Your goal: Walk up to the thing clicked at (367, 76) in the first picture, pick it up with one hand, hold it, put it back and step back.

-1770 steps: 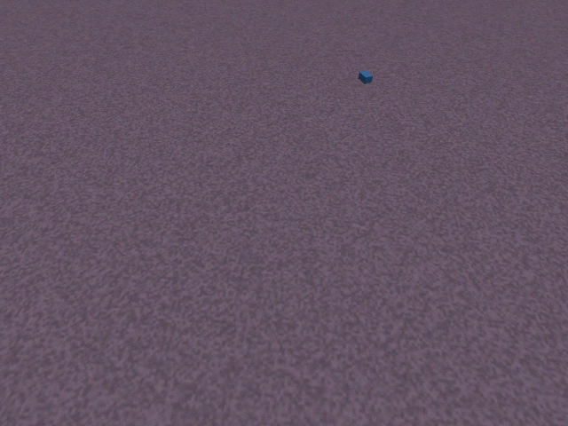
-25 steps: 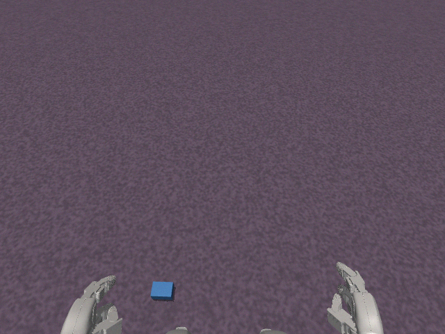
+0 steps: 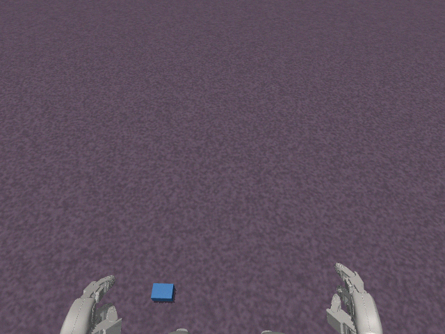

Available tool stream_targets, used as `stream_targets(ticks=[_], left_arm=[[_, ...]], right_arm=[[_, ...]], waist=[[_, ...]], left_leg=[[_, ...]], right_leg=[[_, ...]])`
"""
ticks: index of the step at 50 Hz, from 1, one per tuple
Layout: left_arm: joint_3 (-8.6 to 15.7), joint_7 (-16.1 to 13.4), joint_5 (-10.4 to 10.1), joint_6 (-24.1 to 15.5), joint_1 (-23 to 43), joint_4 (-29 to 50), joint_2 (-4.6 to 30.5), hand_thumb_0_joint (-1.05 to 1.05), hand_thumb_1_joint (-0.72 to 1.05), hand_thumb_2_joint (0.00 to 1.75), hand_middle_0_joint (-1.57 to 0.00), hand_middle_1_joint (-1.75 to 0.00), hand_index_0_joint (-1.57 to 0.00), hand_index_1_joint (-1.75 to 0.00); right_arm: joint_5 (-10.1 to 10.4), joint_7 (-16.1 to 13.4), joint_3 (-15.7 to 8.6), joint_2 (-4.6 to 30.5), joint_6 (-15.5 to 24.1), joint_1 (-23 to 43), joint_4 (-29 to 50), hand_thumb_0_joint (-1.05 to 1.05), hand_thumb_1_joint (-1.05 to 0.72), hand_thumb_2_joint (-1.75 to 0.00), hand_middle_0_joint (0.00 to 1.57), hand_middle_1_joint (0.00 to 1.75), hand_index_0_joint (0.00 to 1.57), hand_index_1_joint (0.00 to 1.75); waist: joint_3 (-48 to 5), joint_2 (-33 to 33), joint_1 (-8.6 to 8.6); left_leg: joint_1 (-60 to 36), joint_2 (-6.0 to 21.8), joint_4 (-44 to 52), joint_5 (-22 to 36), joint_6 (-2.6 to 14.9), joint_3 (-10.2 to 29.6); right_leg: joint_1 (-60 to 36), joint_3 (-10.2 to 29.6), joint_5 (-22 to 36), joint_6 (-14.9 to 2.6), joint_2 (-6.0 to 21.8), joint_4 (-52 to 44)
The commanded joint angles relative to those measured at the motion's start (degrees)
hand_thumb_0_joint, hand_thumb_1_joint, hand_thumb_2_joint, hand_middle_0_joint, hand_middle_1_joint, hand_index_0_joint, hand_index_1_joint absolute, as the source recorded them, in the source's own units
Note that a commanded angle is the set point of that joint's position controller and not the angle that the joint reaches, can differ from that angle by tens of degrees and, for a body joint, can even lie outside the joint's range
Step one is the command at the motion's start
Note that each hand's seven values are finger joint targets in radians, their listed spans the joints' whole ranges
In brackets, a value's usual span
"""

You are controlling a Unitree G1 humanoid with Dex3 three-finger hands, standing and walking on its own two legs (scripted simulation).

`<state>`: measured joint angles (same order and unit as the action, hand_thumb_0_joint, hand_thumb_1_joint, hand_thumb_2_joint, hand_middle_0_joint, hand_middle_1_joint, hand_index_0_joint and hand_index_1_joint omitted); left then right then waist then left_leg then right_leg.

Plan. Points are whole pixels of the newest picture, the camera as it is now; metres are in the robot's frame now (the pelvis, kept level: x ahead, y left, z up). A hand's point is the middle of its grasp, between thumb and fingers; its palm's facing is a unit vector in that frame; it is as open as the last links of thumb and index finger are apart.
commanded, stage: home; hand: left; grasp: from above
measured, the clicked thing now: (163, 292) +0.39 +0.22 -0.69
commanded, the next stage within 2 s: stand in 0.46 s
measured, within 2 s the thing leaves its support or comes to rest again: neither
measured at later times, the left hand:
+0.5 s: hand (117, 328) +0.16 +0.18 -0.05, palm faces +0.04 -0.98 -0.20, open 7.4 cm
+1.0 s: hand out of the picture +0.05 +0.25 -0.11, palm faces +0.05 -0.95 -0.31, open 7.4 cm
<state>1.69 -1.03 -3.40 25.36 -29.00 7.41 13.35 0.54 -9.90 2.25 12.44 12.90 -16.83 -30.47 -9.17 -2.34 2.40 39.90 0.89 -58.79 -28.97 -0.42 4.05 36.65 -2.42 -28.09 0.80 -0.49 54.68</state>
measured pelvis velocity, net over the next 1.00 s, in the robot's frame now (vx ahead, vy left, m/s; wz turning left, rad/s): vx -0.01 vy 0.02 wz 0.00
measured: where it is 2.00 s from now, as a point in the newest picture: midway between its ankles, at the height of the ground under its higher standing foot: outside the picture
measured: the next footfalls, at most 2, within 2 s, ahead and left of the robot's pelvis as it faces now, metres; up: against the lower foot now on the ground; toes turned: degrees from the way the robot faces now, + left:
none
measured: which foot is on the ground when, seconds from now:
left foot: down 0.00-1.00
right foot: down 0.00-1.00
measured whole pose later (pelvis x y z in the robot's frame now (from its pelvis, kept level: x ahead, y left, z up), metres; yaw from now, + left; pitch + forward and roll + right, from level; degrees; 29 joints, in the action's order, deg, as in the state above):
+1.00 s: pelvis -0.01 +0.02 +0.05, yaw +0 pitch -3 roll -1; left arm 3.0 -1.9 1.7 1.5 -12.8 -53.6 16.5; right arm -2.5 -1.2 -2.3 15.8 0.8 -11.5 -55.9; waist 3.4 0.8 -1.1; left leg 14.0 -1.8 -33.8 -17.0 1.4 1.6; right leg 12.1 -0.3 -17.2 2.4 2.5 32.1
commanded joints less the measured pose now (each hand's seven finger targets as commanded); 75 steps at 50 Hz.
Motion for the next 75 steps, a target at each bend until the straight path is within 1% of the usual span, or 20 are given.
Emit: stream_targets(ticks=[1, 10, 21, 22, 25, 27, 28, 29, 30, 32, 35, 39, 41, 51, 55, 59, 62, 68, 74, 75], left_arm=[[3.3, -0.6, 0.6, -2.5, 0.9, 10.9, 5.4, 0.00, 0.90, 0.90, -0.20, -0.30, -0.20, -0.30], [3.6, -0.7, 0.4, -2.9, 0.8, 11.8, 5.5, 0.00, 0.90, 0.90, -0.20, -0.30, -0.20, -0.30], [3.8, -0.7, 0.7, -2.2, -0.2, 9.9, 6.2, 0.00, 0.90, 0.90, -0.20, -0.30, -0.20, -0.30], [2.8, -0.6, 0.5, -2.5, 1.6, 13.4, 5.5, 0.00, 0.90, 0.90, -0.20, -0.30, -0.20, -0.30], [3.3, -0.6, 0.4, -2.5, 1.0, 12.6, 5.7, 0.00, 0.90, 0.90, -0.20, -0.30, -0.20, -0.30], [3.5, -0.6, 0.4, -2.0, -0.4, 10.0, 5.7, 0.00, 0.90, 0.90, -0.20, -0.30, -0.20, -0.30], [3.1, -2.7, 7.5, -14.2, 17.6, -10.1, 10.5, 0.00, 0.90, 0.90, -0.20, -0.30, -0.20, -0.30], [4.4, -2.5, 7.6, -18.2, 13.3, -18.5, 11.6, 0.00, 0.90, 0.90, -0.20, -0.30, -0.20, -0.30], [4.0, -2.2, 7.4, -20.3, 13.3, -20.6, 11.8, 0.00, 0.90, 0.90, -0.20, -0.30, -0.20, -0.30], [3.3, -1.7, 7.5, -22.3, 14.2, -25.8, 12.2, 0.00, 0.90, 0.90, -0.20, -0.30, -0.20, -0.30], [3.8, -1.5, 6.1, -23.0, 16.7, -33.7, 11.8, 0.00, 0.90, 0.90, -0.20, -0.30, -0.20, -0.30], [3.8, -1.6, 6.0, -24.6, 20.0, -42.4, 11.4, 0.00, 0.90, 0.90, -0.20, -0.30, -0.20, -0.30], [3.6, -1.5, 6.0, -25.1, 19.2, -46.5, 11.0, 0.00, 0.90, 0.90, -0.20, -0.30, -0.20, -0.30], [3.0, -1.7, 5.1, -25.9, 18.9, -60.1, 11.7, 0.00, 0.90, 0.90, -0.20, -0.30, -0.20, -0.30], [2.7, -1.7, 5.3, -25.6, 20.1, -63.6, 12.1, 0.00, 0.90, 0.90, -0.20, -0.30, -0.20, -0.30], [2.5, -1.4, 5.4, -25.6, 19.3, -66.3, 12.2, 0.00, 0.90, 0.90, -0.20, -0.30, -0.20, -0.30], [2.4, -1.4, 5.5, -25.9, 19.2, -67.5, 12.4, 0.00, 0.90, 0.90, -0.20, -0.30, -0.20, -0.30], [2.3, -1.1, 5.4, -26.1, 19.2, -68.8, 13.4, 0.00, 0.90, 0.90, -0.20, -0.30, -0.20, -0.30], [2.2, -1.3, 5.2, -26.5, 20.0, -69.2, 14.1, 0.00, 0.90, 0.90, -0.20, -0.30, -0.20, -0.30], [2.1, -1.1, 5.1, -26.4, 20.3, -69.4, 14.1, 0.00, 0.90, 0.90, -0.20, -0.30, -0.20, -0.30]], right_arm=[[-0.1, -1.0, -3.4, 7.3, 3.3, 4.1, 9.6, 0.00, -0.90, -0.90, 0.20, 0.30, 0.20, 0.30], [-0.1, -1.0, -3.6, 7.1, 3.2, 3.7, 9.7, 0.00, -0.90, -0.90, 0.20, 0.30, 0.20, 0.30], [0.1, -0.8, -3.5, 7.6, 3.1, 4.2, 9.6, 0.00, -0.90, -0.90, 0.20, 0.30, 0.20, 0.30], [0.0, -0.7, -3.4, 7.2, 3.1, 4.2, 10.2, 0.00, -0.90, -0.90, 0.20, 0.30, 0.20, 0.30], [0.0, -0.9, -3.5, 7.2, 3.0, 3.7, 9.8, 0.00, -0.90, -0.90, 0.20, 0.30, 0.20, 0.30], [0.0, -0.8, -3.6, 7.6, 3.1, 3.5, 9.7, 0.00, -0.90, -0.90, 0.20, 0.30, 0.20, 0.30], [-7.3, 2.6, -5.4, 13.0, -3.1, 8.0, -4.2, 0.00, -0.90, -0.90, 0.20, 0.30, 0.20, 0.30], [-7.1, 4.0, -6.6, 13.7, -5.1, 8.2, -4.6, 0.00, -0.90, -0.90, 0.20, 0.30, 0.20, 0.30], [-7.4, 4.8, -6.7, 13.9, -6.2, 7.5, -3.3, 0.00, -0.90, -0.90, 0.20, 0.30, 0.20, 0.30], [-5.4, 6.7, -6.6, 12.4, -6.9, 6.9, -6.4, 0.00, -0.90, -0.90, 0.20, 0.30, 0.20, 0.30], [-3.4, 8.4, -7.0, 11.9, -7.6, 8.1, -9.5, 0.00, -0.90, -0.90, 0.20, 0.30, 0.20, 0.30], [-3.7, 8.7, -7.1, 11.8, -9.1, 8.4, -13.4, 0.00, -0.90, -0.90, 0.20, 0.30, 0.20, 0.30], [-3.7, 8.6, -7.2, 12.0, -9.6, 9.1, -15.1, 0.00, -0.90, -0.90, 0.20, 0.30, 0.20, 0.30], [-2.6, 7.5, -7.1, 13.8, -10.7, 8.4, -23.2, 0.00, -0.90, -0.90, 0.20, 0.30, 0.20, 0.30], [-2.4, 7.5, -7.0, 14.2, -11.6, 8.6, -25.6, 0.00, -0.90, -0.90, 0.20, 0.30, 0.20, 0.30], [-2.2, 7.8, -7.1, 14.6, -11.9, 9.6, -26.8, 0.00, -0.90, -0.90, 0.20, 0.30, 0.20, 0.30], [-2.2, 8.0, -7.1, 14.2, -12.0, 9.9, -27.6, 0.00, -0.90, -0.90, 0.20, 0.30, 0.20, 0.30], [-2.2, 8.4, -6.9, 14.5, -12.2, 9.9, -28.7, 0.00, -0.90, -0.90, 0.20, 0.30, 0.20, 0.30], [-2.0, 8.5, -6.5, 14.1, -12.1, 9.8, -29.4, 0.00, -0.90, -0.90, 0.20, 0.30, 0.20, 0.30], [-2.0, 8.5, -6.4, 14.7, -12.1, 9.5, -29.7, 0.00, -0.90, -0.90, 0.20, 0.30, 0.20, 0.30]], waist=[[-3.7, 0.3, 0.22], [-5.7, -0.1, -0.13], [-2.8, -1.1, -0.41], [-4.5, -1.6, 0.03], [-6.3, -1.2, 0.10], [-4.8, 0.2, 0.40], [9.1, 3.7, -4.73], [3.2, 6.3, -3.85], [3.6, 6.7, -2.56], [1.5, 3.6, -3.30], [1.1, 3.3, -4.10], [4.3, 2.4, -3.42], [6.3, 1.6, -4.12], [7.1, 0.7, -3.56], [11.6, 0.5, -3.06], [13.3, 0.3, -3.26], [13.2, 1.3, -3.23], [14.4, 1.8, -3.14], [12.1, 2.2, -2.73], [13.0, 1.0, -2.58]], left_leg=[[-5.1, -0.8, 9.7, 12.7, 1.22, -1.4], [-5.7, -0.9, 8.7, 16.3, 1.10, -1.3], [-4.4, -0.5, 10.9, 10.0, 0.99, -0.4], [-5.2, -0.6, 10.3, 11.6, 1.01, -0.6], [-6.2, -0.8, 9.1, 15.3, 1.06, -1.0], [-5.5, -0.7, 9.4, 14.1, 1.24, -0.9], [-4.7, 0.8, 14.1, 22.3, 3.72, 0.8], [-10.3, 0.2, 13.8, 23.1, 4.30, -0.8], [-11.2, -0.1, 13.9, 22.4, 4.11, -0.1], [-15.1, -0.2, 16.2, 21.8, 3.75, 0.5], [-20.1, 0.1, 18.9, 21.8, 3.69, 1.0], [-22.3, 0.7, 24.4, 16.9, 4.15, 2.2], [-21.4, 1.4, 27.2, 15.9, 4.04, 3.5], [-31.4, 3.3, 35.2, 30.6, 2.89, 4.1], [-29.1, 3.3, 40.1, 18.7, 2.63, 4.6], [-27.9, 3.4, 42.9, 12.5, 2.35, 5.5], [-29.0, 3.5, 42.8, 13.7, 2.35, 5.3], [-27.5, 3.3, 43.9, 9.4, 2.22, 5.5], [-30.8, 3.5, 42.2, 15.9, 2.28, 4.2], [-30.0, 3.6, 43.1, 14.2, 2.16, 4.6]], right_leg=[[-2.1, -1.0, 11.7, -0.76, -0.9, -9.0], [-3.2, -1.0, 14.8, -0.81, -0.8, -8.3], [-1.4, -1.3, 9.0, -1.01, -1.1, -8.6], [-1.6, -1.2, 10.5, -1.05, -1.0, -8.5], [-2.7, -1.1, 13.7, -0.95, -0.9, -8.2], [-2.3, -1.1, 12.9, -0.91, -1.0, -8.3], [-13.5, 4.2, 12.8, -2.99, 4.2, -12.2], [-14.4, 7.4, 13.8, -5.07, 4.9, -13.2], [-12.6, 9.4, 14.5, -6.00, 4.9, -15.2], [-16.9, 9.6, 17.9, -5.34, 6.3, -14.4], [-17.1, 7.9, 17.4, -3.51, 5.9, -17.0], [-17.8, 7.7, 12.5, -2.60, 5.8, -21.5], [-20.5, 6.3, 13.0, -2.23, 5.4, -23.2], [-29.3, 4.9, 24.5, -1.36, 6.2, -30.3], [-29.4, 4.8, 17.3, -0.96, 5.9, -33.5], [-29.5, 4.7, 14.8, -0.89, 5.7, -34.9], [-29.5, 5.0, 14.5, -0.86, 6.2, -36.2], [-28.7, 5.3, 10.9, -0.71, 6.0, -37.7], [-29.2, 6.6, 13.5, -1.18, 7.3, -38.5], [-28.7, 6.2, 13.3, -1.09, 6.8, -38.5]])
